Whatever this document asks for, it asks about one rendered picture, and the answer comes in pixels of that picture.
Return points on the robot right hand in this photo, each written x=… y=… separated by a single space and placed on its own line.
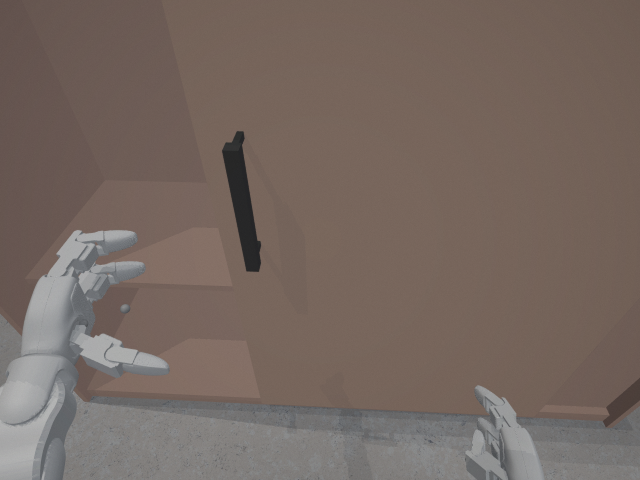
x=514 y=453

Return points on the robot left hand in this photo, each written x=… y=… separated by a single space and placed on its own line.
x=61 y=299

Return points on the handle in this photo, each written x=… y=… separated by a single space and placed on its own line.
x=240 y=194

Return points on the left robot forearm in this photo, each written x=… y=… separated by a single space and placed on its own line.
x=37 y=407

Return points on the wardrobe door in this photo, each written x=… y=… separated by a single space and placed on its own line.
x=446 y=192
x=611 y=368

